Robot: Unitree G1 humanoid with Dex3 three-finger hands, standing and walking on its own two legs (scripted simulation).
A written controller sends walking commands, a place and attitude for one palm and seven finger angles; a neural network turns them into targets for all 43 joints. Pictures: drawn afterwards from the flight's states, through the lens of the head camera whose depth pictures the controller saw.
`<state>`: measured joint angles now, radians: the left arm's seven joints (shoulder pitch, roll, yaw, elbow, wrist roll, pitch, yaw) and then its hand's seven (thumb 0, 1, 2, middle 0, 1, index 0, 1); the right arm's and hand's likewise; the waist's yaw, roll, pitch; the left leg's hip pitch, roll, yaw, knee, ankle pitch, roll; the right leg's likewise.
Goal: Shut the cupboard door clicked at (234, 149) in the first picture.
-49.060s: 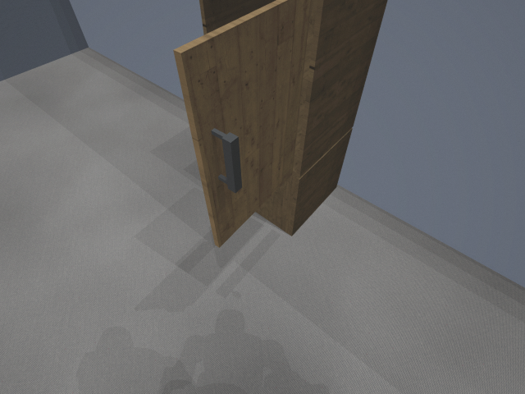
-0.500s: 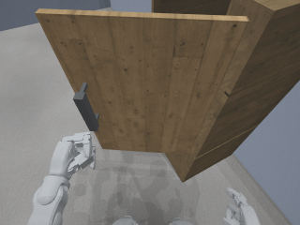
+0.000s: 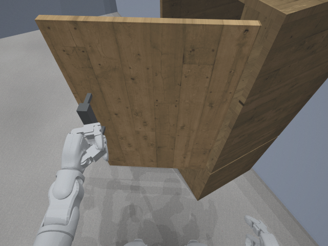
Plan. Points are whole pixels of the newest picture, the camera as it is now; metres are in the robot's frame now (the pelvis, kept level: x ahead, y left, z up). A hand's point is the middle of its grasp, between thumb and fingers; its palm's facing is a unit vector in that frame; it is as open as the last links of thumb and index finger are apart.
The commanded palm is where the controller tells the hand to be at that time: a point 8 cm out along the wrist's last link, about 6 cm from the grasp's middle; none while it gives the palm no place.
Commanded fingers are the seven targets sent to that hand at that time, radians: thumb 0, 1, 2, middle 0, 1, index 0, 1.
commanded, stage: bring the fist close to the handle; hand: left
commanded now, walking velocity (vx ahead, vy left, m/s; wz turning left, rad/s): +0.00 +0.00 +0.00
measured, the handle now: (94, 120) +0.42 +0.20 +0.05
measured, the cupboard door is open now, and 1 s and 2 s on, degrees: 59 50 34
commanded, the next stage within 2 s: push the door shut along its arc in 0.20 s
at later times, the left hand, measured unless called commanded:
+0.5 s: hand (110, 149) +0.33 +0.14 +0.05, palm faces -0.09 -0.99 -0.05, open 3.1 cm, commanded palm +0.32 +0.20 +0.06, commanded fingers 0.00 0.90 0.90 -1.30 -1.50 -1.30 -1.50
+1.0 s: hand (115, 127) +0.39 +0.14 +0.06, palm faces -0.22 -0.97 -0.06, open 3.1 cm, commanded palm +0.39 +0.19 +0.06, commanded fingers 0.00 0.90 0.90 -1.30 -1.50 -1.30 -1.50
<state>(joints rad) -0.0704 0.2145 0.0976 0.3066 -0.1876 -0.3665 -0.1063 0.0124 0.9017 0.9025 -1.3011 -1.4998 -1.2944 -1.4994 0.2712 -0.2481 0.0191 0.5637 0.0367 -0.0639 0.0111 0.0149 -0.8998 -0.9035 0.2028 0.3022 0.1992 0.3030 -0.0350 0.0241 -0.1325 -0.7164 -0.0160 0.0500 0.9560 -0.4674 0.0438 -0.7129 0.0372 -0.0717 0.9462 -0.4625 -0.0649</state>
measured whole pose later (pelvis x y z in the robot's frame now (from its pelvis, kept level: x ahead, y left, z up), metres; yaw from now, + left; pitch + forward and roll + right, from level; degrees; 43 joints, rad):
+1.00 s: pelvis -0.01 +0.01 +0.00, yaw +0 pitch +15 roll -1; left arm -0.50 0.30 0.11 0.77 -0.19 -0.39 -0.29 0.01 0.90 0.90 -1.30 -1.50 -1.30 -1.50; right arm 0.30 -0.28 0.01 0.63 0.05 -0.03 0.00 0.01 -0.90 -0.90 0.20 0.30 0.20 0.30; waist -0.09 0.02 -0.10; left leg -0.78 -0.02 0.04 0.97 -0.44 0.06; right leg -0.76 0.03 -0.08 0.95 -0.44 -0.05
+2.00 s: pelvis -0.02 +0.01 -0.03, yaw +0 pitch +24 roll -2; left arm -1.09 0.43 0.14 1.20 -0.13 -0.29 -0.45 0.00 0.94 0.95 -1.30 -1.50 -1.29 -1.50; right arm 0.35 -0.29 0.03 0.66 0.02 -0.02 0.00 0.01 -0.90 -0.90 0.20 0.30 0.20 0.30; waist -0.20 0.03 -0.11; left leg -1.05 0.00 0.03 1.12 -0.48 0.06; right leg -1.02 0.04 -0.10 1.07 -0.46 -0.06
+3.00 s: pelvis -0.01 -0.01 -0.01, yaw +0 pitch +18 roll +0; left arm -0.69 0.14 0.13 1.01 -0.07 -0.48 0.07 0.01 0.90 0.90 -1.30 -1.50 -1.30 -1.50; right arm 0.37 -0.27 -0.03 0.62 -0.01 0.03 0.09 0.01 -0.90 -0.90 0.20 0.30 0.20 0.30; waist -0.11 0.02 -0.13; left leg -0.84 0.00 0.05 0.97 -0.44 0.03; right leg -0.84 0.05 -0.07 0.96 -0.43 -0.08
